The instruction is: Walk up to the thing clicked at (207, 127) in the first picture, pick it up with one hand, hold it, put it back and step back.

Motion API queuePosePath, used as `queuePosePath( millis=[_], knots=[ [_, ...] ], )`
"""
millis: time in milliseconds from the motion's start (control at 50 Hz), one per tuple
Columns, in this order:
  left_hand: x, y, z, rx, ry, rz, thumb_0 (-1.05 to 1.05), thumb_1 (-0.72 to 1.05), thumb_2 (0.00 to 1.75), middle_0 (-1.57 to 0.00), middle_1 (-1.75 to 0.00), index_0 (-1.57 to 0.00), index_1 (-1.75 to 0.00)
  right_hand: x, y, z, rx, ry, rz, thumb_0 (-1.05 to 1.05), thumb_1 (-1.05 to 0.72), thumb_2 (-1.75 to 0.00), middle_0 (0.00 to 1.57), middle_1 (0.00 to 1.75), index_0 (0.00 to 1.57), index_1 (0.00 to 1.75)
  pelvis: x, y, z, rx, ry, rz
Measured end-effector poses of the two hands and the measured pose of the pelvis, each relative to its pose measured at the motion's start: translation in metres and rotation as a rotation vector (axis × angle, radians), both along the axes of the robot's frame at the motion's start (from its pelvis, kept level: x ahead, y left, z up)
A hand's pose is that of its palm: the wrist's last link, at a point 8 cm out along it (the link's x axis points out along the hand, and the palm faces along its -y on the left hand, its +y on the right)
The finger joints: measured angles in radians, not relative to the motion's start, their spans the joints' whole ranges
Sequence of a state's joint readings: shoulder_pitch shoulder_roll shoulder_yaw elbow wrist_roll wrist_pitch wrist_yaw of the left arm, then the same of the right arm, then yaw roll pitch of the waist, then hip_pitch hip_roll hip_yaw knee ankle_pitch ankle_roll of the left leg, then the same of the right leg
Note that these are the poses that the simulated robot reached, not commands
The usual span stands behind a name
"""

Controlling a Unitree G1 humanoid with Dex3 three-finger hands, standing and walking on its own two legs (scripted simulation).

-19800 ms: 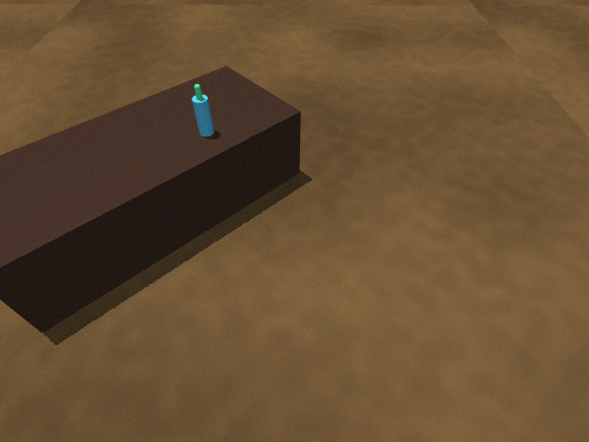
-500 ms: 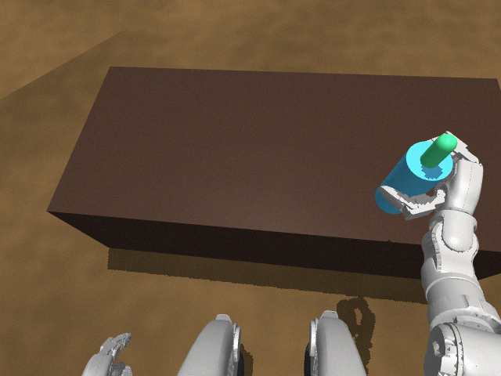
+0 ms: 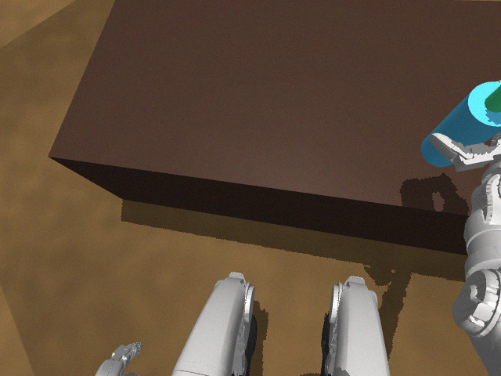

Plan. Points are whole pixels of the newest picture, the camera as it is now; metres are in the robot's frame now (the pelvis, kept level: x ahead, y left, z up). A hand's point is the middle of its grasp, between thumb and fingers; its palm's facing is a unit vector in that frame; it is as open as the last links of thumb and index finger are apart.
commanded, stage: crouch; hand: right
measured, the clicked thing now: (473, 121) +0.48 -0.25 +0.02
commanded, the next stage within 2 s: lower in 0.40 s
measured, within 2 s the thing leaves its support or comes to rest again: rests again in 1.64 s
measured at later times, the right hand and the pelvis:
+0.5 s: hand (466, 120) +0.52 -0.28 -0.04, palm faces +0.34 +0.94 -0.03, open 9.5 cm; pelvis -0.01 +0.00 -0.05, yaw +1 degrees
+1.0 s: hand (447, 138) +0.52 -0.28 -0.12, palm faces +0.33 +0.94 -0.03, open 9.5 cm; pelvis -0.02 +0.00 -0.11, yaw +2 degrees
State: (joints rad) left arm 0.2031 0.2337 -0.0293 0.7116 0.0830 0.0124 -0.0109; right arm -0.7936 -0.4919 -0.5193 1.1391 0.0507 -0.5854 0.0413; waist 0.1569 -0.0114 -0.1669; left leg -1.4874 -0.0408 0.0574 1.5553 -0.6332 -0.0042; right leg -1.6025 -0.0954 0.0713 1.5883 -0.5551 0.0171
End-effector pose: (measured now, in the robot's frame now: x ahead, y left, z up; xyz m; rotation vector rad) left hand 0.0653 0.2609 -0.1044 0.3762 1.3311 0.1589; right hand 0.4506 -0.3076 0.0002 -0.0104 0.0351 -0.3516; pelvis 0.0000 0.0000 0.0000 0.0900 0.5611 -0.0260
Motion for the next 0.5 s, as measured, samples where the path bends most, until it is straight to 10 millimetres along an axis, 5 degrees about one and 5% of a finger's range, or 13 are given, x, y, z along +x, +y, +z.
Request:
queuePosePath(
  millis=[500],
  knots=[
    [-0.010,-0.002,-0.045,0.010,0.052,0.011,0.00,0.87,0.90,-0.20,-0.30,-0.20,-0.30,0.029,-0.014,-0.043,-0.008,0.004,0.005,-0.06,0.58,-1.05,0.84,1.28,0.93,1.31,-0.005,-0.005,-0.046,0.017,0.055,0.012]
  ],
)
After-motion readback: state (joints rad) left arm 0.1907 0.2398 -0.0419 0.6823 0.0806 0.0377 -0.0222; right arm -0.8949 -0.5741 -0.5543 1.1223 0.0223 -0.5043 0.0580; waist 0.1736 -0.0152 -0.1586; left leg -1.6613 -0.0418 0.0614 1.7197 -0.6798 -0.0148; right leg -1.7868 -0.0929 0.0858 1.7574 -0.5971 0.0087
